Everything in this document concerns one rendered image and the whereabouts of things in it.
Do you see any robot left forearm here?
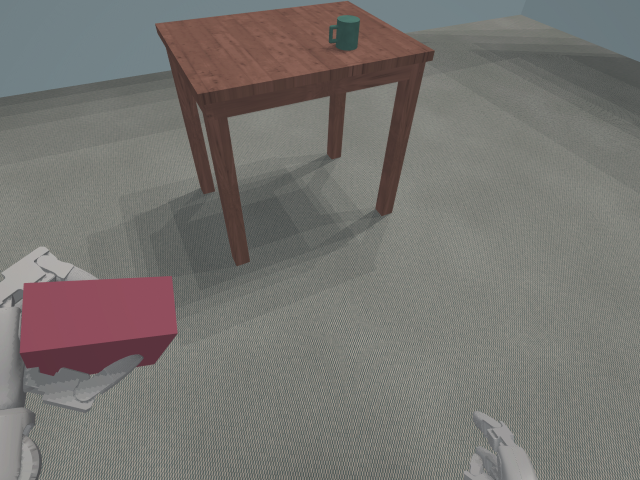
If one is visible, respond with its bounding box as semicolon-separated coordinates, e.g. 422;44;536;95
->
0;407;42;480

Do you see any robot left hand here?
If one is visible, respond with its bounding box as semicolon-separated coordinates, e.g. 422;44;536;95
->
0;247;144;413

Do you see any robot right hand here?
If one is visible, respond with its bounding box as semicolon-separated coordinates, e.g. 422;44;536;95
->
464;411;538;480

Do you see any table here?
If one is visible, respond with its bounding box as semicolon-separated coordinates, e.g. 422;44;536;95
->
155;1;435;266

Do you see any sponge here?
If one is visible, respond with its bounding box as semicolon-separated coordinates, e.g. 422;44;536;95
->
20;276;178;376

